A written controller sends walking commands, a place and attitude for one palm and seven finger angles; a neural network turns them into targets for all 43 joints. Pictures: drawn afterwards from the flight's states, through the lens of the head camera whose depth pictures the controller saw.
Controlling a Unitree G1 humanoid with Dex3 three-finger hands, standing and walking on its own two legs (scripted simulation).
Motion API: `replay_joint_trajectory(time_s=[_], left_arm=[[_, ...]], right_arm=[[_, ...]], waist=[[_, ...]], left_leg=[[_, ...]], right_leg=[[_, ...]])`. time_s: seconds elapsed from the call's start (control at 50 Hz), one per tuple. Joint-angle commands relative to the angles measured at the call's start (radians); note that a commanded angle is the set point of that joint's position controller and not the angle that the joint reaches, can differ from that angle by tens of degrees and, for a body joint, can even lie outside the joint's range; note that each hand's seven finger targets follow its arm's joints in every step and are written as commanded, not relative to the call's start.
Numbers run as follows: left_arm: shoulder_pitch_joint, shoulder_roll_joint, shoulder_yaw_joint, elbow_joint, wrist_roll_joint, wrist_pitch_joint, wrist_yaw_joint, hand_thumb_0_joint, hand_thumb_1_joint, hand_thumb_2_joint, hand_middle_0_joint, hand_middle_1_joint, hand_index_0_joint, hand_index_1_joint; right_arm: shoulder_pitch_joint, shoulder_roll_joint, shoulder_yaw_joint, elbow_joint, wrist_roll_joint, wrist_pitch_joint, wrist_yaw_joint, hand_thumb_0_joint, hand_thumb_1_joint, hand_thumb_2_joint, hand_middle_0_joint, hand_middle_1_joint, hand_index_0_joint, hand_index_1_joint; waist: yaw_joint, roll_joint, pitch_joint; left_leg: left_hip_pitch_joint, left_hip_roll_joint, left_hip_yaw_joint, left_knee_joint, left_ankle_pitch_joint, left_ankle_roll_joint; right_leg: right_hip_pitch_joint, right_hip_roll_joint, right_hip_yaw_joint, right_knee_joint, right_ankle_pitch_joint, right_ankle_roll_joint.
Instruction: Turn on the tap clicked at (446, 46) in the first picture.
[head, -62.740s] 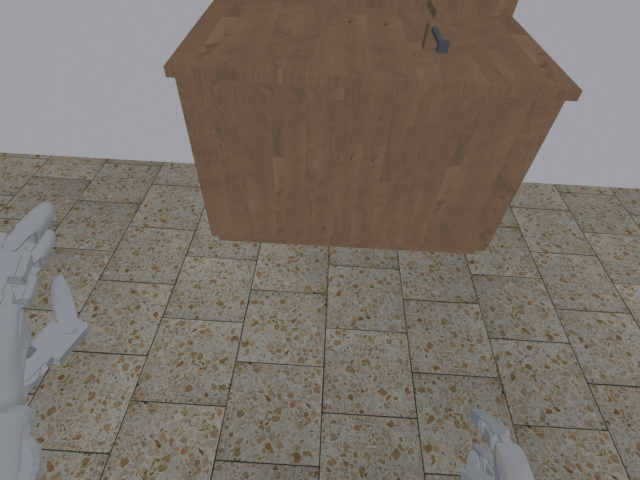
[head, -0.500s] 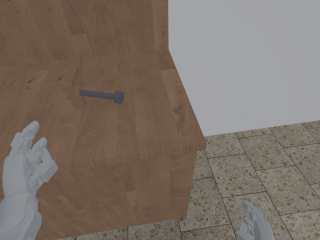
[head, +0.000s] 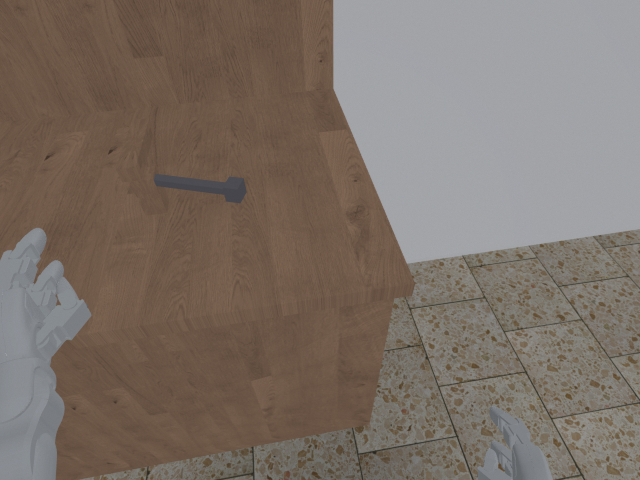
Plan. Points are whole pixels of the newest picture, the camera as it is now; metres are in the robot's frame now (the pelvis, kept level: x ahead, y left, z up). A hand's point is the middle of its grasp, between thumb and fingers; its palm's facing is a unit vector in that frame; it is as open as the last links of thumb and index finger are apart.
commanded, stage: reach beside the lever's end, fingers flat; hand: left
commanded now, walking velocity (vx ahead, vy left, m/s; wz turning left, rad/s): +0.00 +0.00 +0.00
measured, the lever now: (234, 189) +0.50 +0.19 +0.10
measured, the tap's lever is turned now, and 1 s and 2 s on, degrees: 68 68 68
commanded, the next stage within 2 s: push the lever round in 1.38 s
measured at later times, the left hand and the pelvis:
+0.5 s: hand (76, 275) +0.31 +0.34 +0.11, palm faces +0.52 -0.85 -0.11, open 7.7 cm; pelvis +0.00 +0.00 +0.00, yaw +0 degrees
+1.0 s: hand (79, 257) +0.35 +0.37 +0.09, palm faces +0.49 -0.87 -0.11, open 7.8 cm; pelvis +0.01 +0.02 -0.01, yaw -1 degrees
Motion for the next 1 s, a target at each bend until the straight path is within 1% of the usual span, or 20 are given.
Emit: replay_joint_trajectory(time_s=[0.0, 0.08, 0.14, 0.22, 0.26, 0.32, 0.34, 0.4, 0.44, 0.5, 0.56, 0.66, 0.74, 0.76, 0.82, 0.84, 0.86, 0.9, 0.94, 0.98], left_arm=[[-0.228, 0.252, 0.112, -0.168, 0.001, -0.107, -0.016, 0.000, 0.900, 0.900, -0.173, -0.218, -0.173, -0.218], [-0.307, 0.307, 0.146, -0.057, -0.007, -0.105, -0.048, 0.000, 0.900, 0.900, -0.169, -0.208, -0.169, -0.208], [-0.392, 0.368, 0.181, 0.003, -0.001, -0.111, -0.066, 0.000, 0.900, 0.900, -0.167, -0.200, -0.167, -0.200], [-0.490, 0.383, 0.157, 0.058, 0.009, -0.149, -0.086, 0.000, 0.900, 0.900, -0.163, -0.190, -0.163, -0.190], [-0.483, 0.405, 0.179, 0.085, 0.016, -0.175, -0.091, 0.000, 0.900, 0.900, -0.162, -0.185, -0.162, -0.185], [-0.485, 0.420, 0.190, 0.171, 0.006, -0.184, -0.117, 0.000, 0.900, 0.900, -0.159, -0.177, -0.159, -0.177], [-0.451, 0.449, 0.229, 0.227, 0.007, -0.179, -0.119, 0.000, 0.900, 0.900, -0.158, -0.175, -0.158, -0.175], [-0.472, 0.453, 0.221, 0.267, 0.002, -0.174, -0.138, 0.000, 0.900, 0.900, -0.156, -0.167, -0.156, -0.167], [-0.458, 0.520, 0.284, 0.278, 0.013, -0.183, -0.134, 0.000, 0.900, 0.900, -0.154, -0.163, -0.154, -0.163], [-0.464, 0.534, 0.297, 0.269, 0.019, -0.214, -0.138, 0.000, 0.900, 0.900, -0.152, -0.155, -0.152, -0.155], [-0.532, 0.547, 0.298, 0.315, 0.025, -0.256, -0.145, 0.000, 0.900, 0.900, -0.150, -0.150, -0.150, -0.150], [-0.617, 0.551, 0.261, 0.393, 0.027, -0.287, -0.202, 0.000, 0.900, 0.900, -0.150, -0.150, -0.150, -0.150], [-0.734, 0.582, 0.247, 0.471, 0.036, -0.294, -0.228, 0.000, 0.900, 0.900, -0.150, -0.150, -0.150, -0.150], [-0.726, 0.578, 0.243, 0.494, 0.035, -0.293, -0.231, 0.000, 0.900, 0.900, -0.150, -0.150, -0.150, -0.150], [-0.723, 0.570, 0.232, 0.486, 0.034, -0.304, -0.230, 0.000, 0.900, 0.900, -0.150, -0.150, -0.150, -0.150], [-0.716, 0.606, 0.268, 0.499, 0.044, -0.309, -0.218, 0.000, 0.900, 0.900, -0.150, -0.150, -0.150, -0.150], [-0.718, 0.580, 0.245, 0.489, 0.044, -0.315, -0.214, 0.000, 0.900, 0.900, -0.150, -0.150, -0.150, -0.150], [-0.631, 0.607, 0.291, 0.468, 0.042, -0.322, -0.203, 0.000, 0.900, 0.900, -0.150, -0.150, -0.150, -0.150], [-0.543, 0.634, 0.344, 0.469, 0.044, -0.319, -0.188, 0.000, 0.900, 0.900, -0.150, -0.150, -0.150, -0.150], [-0.521, 0.596, 0.325, 0.431, 0.038, -0.312, -0.184, 0.000, 0.900, 0.900, -0.150, -0.150, -0.150, -0.150]], right_arm=[[-0.095, -0.133, -0.040, -0.137, 0.002, -0.058, -0.007, 0.000, -0.900, -0.900, 0.200, 0.300, 0.200, 0.300], [-0.092, -0.143, -0.039, -0.124, 0.010, -0.048, -0.018, 0.000, -0.900, -0.900, 0.200, 0.300, 0.200, 0.300], [-0.088, -0.147, -0.040, -0.112, 0.013, -0.044, -0.026, 0.000, -0.900, -0.900, 0.200, 0.300, 0.200, 0.300], [-0.063, -0.155, -0.043, -0.108, 0.008, -0.048, -0.024, 0.000, -0.900, -0.900, 0.200, 0.300, 0.200, 0.300], [-0.044, -0.154, -0.046, -0.103, 0.004, -0.047, -0.020, 0.000, -0.900, -0.900, 0.200, 0.300, 0.200, 0.300], [-0.023, -0.164, -0.051, -0.103, 0.008, -0.040, -0.016, 0.000, -0.900, -0.900, 0.200, 0.300, 0.200, 0.300], [-0.018, -0.165, -0.052, -0.098, 0.010, -0.033, -0.017, 0.000, -0.900, -0.900, 0.200, 0.300, 0.200, 0.300], [-0.005, -0.170, -0.053, -0.113, 0.012, -0.023, -0.010, 0.000, -0.900, -0.900, 0.200, 0.300, 0.200, 0.300], [0.005, -0.170, -0.058, -0.110, 0.010, -0.013, -0.007, 0.000, -0.900, -0.900, 0.200, 0.300, 0.200, 0.300], [0.031, -0.171, -0.064, -0.122, 0.004, -0.005, 0.001, 0.000, -0.900, -0.900, 0.200, 0.300, 0.200, 0.300], [0.053, -0.176, -0.065, -0.105, 0.002, 0.003, 0.002, 0.000, -0.900, -0.900, 0.200, 0.300, 0.200, 0.300], [0.073, -0.188, -0.066, -0.092, 0.007, 0.011, -0.004, 0.000, -0.900, -0.900, 0.200, 0.300, 0.200, 0.300], [0.093, -0.202, -0.065, -0.073, 0.007, 0.017, -0.014, 0.000, -0.900, -0.900, 0.200, 0.300, 0.200, 0.300], [0.102, -0.203, -0.066, -0.081, 0.004, 0.019, -0.012, 0.000, -0.900, -0.900, 0.200, 0.300, 0.200, 0.300], [0.107, -0.203, -0.068, -0.095, 0.002, 0.024, -0.006, 0.000, -0.900, -0.900, 0.200, 0.300, 0.200, 0.300], [0.116, -0.204, -0.069, -0.086, 0.001, 0.029, -0.006, 0.000, -0.900, -0.900, 0.200, 0.300, 0.200, 0.300], [0.120, -0.202, -0.069, -0.095, -0.002, 0.031, -0.001, 0.000, -0.900, -0.900, 0.200, 0.300, 0.200, 0.300], [0.123, -0.201, -0.073, -0.111, -0.006, 0.038, 0.008, 0.000, -0.900, -0.900, 0.200, 0.300, 0.200, 0.300], [0.124, -0.198, -0.075, -0.116, -0.008, 0.048, 0.014, 0.000, -0.900, -0.900, 0.200, 0.300, 0.200, 0.300], [0.124, -0.192, -0.077, -0.131, -0.007, 0.055, 0.022, 0.000, -0.900, -0.900, 0.200, 0.300, 0.200, 0.300]], waist=[[-0.006, 0.011, -0.143], [-0.017, -0.002, -0.116], [-0.022, 0.036, -0.128], [-0.042, 0.042, -0.181], [-0.035, 0.065, -0.209], [-0.040, 0.005, -0.213], [-0.027, 0.004, -0.196], [-0.029, -0.007, -0.197], [-0.011, 0.037, -0.212], [-0.016, 0.040, -0.249], [-0.048, 0.027, -0.213], [-0.070, 0.081, -0.215], [-0.091, 0.070, -0.201], [-0.089, 0.040, -0.219], [-0.075, 0.071, -0.277], [-0.066, 0.066, -0.285], [-0.067, 0.073, -0.304], [-0.038, 0.086, -0.340], [-0.013, 0.087, -0.340], [-0.020, 0.078, -0.321]], left_leg=[[0.008, 0.009, -0.014, -0.079, 0.255, -0.009], [-0.032, 0.005, -0.011, -0.079, 0.179, 0.006], [-0.041, 0.003, -0.008, -0.072, 0.156, 0.013], [-0.033, 0.001, -0.010, -0.056, 0.159, 0.018], [-0.027, 0.001, -0.011, -0.049, 0.196, 0.017], [-0.059, 0.002, -0.009, -0.040, 0.204, 0.019], [-0.082, 0.003, -0.005, -0.037, 0.199, 0.021], [-0.105, 0.001, -0.005, -0.037, 0.203, 0.022], [-0.103, 0.002, -0.001, -0.030, 0.235, 0.021], [-0.093, 0.003, 0.000, -0.021, 0.285, 0.022], [-0.104, 0.007, -0.004, -0.012, 0.254, 0.025], [-0.110, 0.004, -0.001, 0.000, 0.207, 0.029], [-0.121, 0.007, -0.015, 0.009, 0.166, 0.029], [-0.129, 0.007, -0.020, 0.008, 0.163, 0.029], [-0.107, 0.005, -0.023, 0.012, 0.204, 0.022], [-0.102, 0.012, -0.031, 0.011, 0.221, 0.018], [-0.089, 0.011, -0.029, 0.013, 0.247, 0.016], [-0.078, 0.013, -0.032, 0.013, 0.312, 0.005], [-0.084, 0.017, -0.029, 0.017, 0.375, 0.001], [-0.072, 0.023, -0.031, 0.012, 0.434, -0.007]], right_leg=[[0.080, -0.017, 0.035, -0.073, 0.193, 0.018], [0.065, -0.021, 0.047, -0.089, 0.135, 0.022], [0.067, -0.024, 0.058, -0.096, 0.111, 0.022], [0.069, -0.021, 0.062, -0.083, 0.125, 0.024], [0.086, -0.019, 0.062, -0.071, 0.170, 0.021], [0.089, -0.019, 0.060, -0.061, 0.200, 0.027], [0.096, -0.019, 0.063, -0.065, 0.197, 0.027], [0.098, -0.023, 0.067, -0.061, 0.213, 0.030], [0.116, -0.022, 0.068, -0.051, 0.244, 0.027], [0.117, -0.015, 0.063, -0.032, 0.298, 0.028], [0.071, -0.007, 0.064, -0.032, 0.258, 0.029], [0.025, -0.007, 0.068, -0.029, 0.202, 0.024], [-0.034, -0.003, 0.060, -0.029, 0.145, 0.022], [-0.028, -0.002, 0.057, -0.024, 0.139, 0.024], [-0.016, -0.001, 0.053, -0.009, 0.168, 0.021], [-0.009, 0.002, 0.048, -0.006, 0.176, 0.017], [-0.006, 0.002, 0.048, 0.000, 0.198, 0.019], [0.025, 0.006, 0.045, 0.010, 0.238, 0.015], [0.054, 0.006, 0.044, 0.017, 0.282, 0.014], [0.037, 0.010, 0.036, 0.019, 0.300, 0.019]])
